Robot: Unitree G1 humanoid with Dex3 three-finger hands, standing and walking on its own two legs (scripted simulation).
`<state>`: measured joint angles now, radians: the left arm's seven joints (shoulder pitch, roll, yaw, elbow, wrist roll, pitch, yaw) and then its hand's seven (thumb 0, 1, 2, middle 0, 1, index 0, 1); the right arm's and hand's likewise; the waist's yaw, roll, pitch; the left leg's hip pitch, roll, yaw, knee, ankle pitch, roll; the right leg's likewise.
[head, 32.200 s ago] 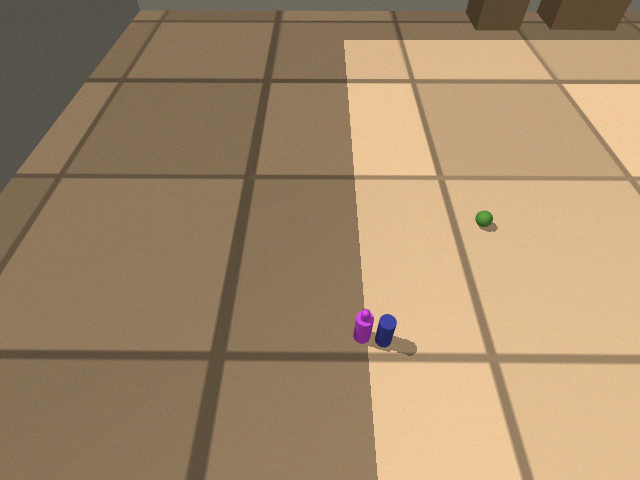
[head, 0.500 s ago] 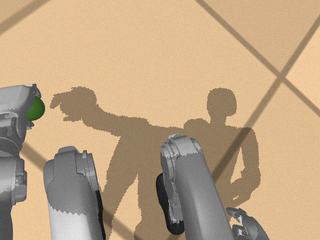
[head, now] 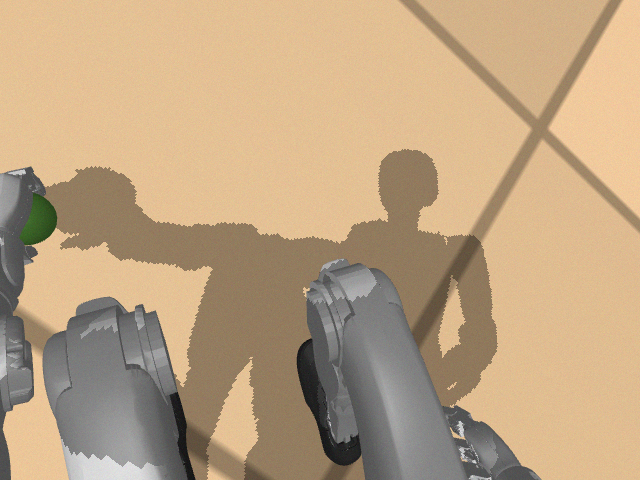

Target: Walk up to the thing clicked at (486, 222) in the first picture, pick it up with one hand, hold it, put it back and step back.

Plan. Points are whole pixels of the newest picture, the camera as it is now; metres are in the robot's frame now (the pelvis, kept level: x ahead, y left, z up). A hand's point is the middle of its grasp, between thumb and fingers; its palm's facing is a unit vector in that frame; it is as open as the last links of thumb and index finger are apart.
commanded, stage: rest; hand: left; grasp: from above
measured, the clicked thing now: (24, 218) +0.43 +0.30 -0.23
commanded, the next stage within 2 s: open in 0.98 s
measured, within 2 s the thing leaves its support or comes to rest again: rests again in 0.74 s
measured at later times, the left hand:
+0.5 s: hand (22, 236) +0.41 +0.31 -0.24, palm faces -0.45 -0.15 -0.88, open 9.2 cm
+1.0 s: hand (26, 235) +0.41 +0.31 -0.26, palm faces -0.45 -0.16 -0.88, open 9.2 cm
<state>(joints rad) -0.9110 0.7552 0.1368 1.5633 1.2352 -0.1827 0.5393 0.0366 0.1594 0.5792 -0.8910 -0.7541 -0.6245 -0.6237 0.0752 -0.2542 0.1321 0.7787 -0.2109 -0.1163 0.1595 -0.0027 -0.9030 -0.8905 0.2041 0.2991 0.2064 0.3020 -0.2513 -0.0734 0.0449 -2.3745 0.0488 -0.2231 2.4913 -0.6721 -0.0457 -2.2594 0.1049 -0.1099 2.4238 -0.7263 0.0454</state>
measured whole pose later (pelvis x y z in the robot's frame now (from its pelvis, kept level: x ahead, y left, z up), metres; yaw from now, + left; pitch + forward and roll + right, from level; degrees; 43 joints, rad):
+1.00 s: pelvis +0.00 +0.01 -0.01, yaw -4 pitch +27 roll -12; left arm -0.93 0.87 0.12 1.68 1.22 -0.20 0.66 0.07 0.19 0.50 -0.88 -0.70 -0.63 -0.59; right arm 0.04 -0.29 0.24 0.76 -0.26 -0.24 0.25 0.00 -0.91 -0.90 0.20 0.30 0.21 0.30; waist -0.30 -0.14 0.13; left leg -2.35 0.05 -0.29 2.55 -0.70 -0.05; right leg -2.22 0.13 -0.16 2.42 -0.73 0.06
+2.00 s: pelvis +0.00 +0.01 +0.00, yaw -4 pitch +26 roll -13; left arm -0.94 0.90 0.11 1.69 1.22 -0.20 0.67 0.00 -0.47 0.94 -0.08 -1.02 -0.10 -1.00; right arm 0.04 -0.32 0.27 0.73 -0.28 -0.26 0.27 0.00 -0.89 -0.89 0.20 0.30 0.21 0.30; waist -0.31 -0.15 0.14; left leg -2.34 0.06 -0.31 2.55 -0.70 -0.05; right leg -2.20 0.13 -0.17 2.41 -0.71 0.06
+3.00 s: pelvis -0.02 +0.00 +0.04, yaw +2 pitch +30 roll -9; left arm -0.93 0.77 0.01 1.41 1.21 -0.22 0.29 0.00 -0.50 1.00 -0.08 -1.00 -0.08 -1.00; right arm 0.16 -0.31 0.12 0.70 -0.13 -0.01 0.10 0.00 -0.90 -0.89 0.20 0.30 0.20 0.30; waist -0.23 -0.05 -0.03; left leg -2.28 0.04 -0.18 2.33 -0.59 -0.03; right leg -2.16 0.08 -0.09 2.27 -0.66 0.03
